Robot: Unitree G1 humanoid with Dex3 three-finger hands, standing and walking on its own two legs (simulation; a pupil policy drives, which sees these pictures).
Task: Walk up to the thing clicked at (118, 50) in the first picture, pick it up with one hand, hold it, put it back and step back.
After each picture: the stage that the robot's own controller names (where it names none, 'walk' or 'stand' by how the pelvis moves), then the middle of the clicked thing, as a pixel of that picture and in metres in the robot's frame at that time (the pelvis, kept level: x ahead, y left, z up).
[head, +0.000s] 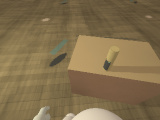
stand; (110, 59) +0.52 -0.15 -0.01
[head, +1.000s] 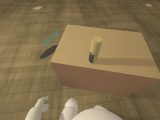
sink last; (94, 51) +0.51 +0.00 +0.03
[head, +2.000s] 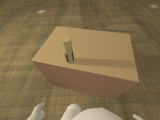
stand; (68, 51) +0.50 +0.21 +0.03
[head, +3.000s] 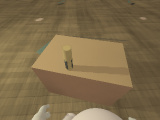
stand; (68, 59) +0.49 +0.20 -0.01
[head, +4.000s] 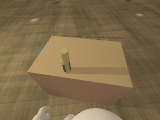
stand; (65, 61) +0.45 +0.21 -0.01
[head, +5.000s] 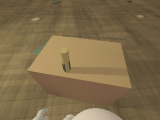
stand; (65, 61) +0.46 +0.21 -0.01
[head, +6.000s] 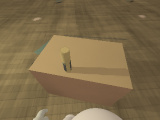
stand; (66, 61) +0.46 +0.21 -0.01
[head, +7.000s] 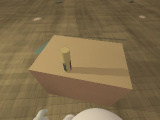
stand; (66, 61) +0.46 +0.21 -0.01
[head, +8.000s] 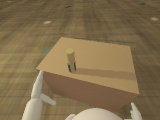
rise first; (71, 61) +0.46 +0.20 +0.00
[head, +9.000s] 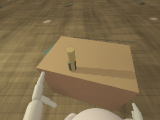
go down; (71, 60) +0.47 +0.19 +0.00
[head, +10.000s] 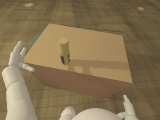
go down; (64, 52) +0.49 +0.18 +0.02
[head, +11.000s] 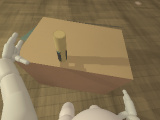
go down; (61, 48) +0.48 +0.19 +0.06
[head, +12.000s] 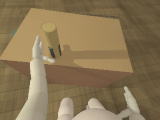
close in; (53, 44) +0.48 +0.20 +0.08
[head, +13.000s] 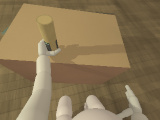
lift; (50, 39) +0.50 +0.20 +0.10
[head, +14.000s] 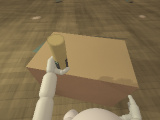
lift; (60, 57) +0.33 +0.18 +0.19
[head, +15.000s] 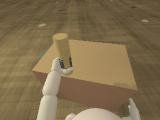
hold; (64, 57) +0.33 +0.16 +0.20
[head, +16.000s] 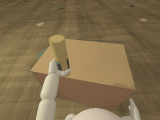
hold; (61, 58) +0.32 +0.17 +0.20
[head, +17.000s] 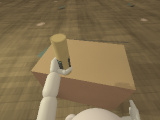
crouch; (63, 57) +0.33 +0.17 +0.20
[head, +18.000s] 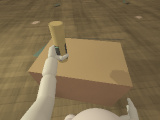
crouch; (60, 44) +0.43 +0.19 +0.21
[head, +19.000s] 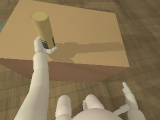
lower; (46, 37) +0.51 +0.21 +0.09
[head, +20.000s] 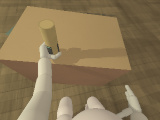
lower; (51, 43) +0.48 +0.20 +0.09
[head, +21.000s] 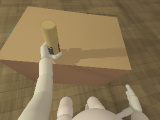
lower; (52, 43) +0.48 +0.19 +0.09
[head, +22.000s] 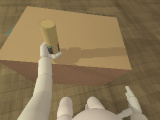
lower; (52, 43) +0.48 +0.20 +0.09
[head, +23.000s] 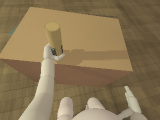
loosen; (56, 44) +0.47 +0.18 +0.09
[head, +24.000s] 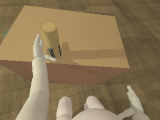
withdraw; (53, 44) +0.47 +0.18 +0.09
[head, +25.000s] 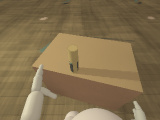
sink last; (73, 60) +0.44 +0.16 +0.04
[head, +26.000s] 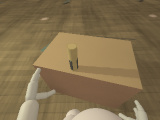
stand; (73, 58) +0.45 +0.17 +0.05
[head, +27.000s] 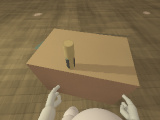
stand; (69, 56) +0.45 +0.17 +0.06
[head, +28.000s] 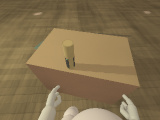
stand; (69, 56) +0.45 +0.17 +0.06
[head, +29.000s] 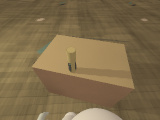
stand; (71, 61) +0.46 +0.17 +0.00
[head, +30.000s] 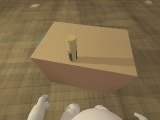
walk; (72, 50) +0.51 +0.15 +0.02
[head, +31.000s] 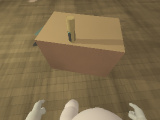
walk; (71, 30) +0.72 +0.22 +0.02
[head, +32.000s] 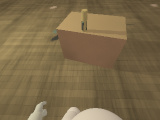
stand; (84, 21) +1.05 +0.15 +0.02
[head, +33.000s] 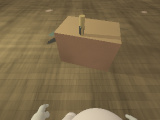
stand; (81, 26) +1.04 +0.17 -0.01
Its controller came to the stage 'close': yes
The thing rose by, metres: 0.21
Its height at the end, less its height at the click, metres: +0.00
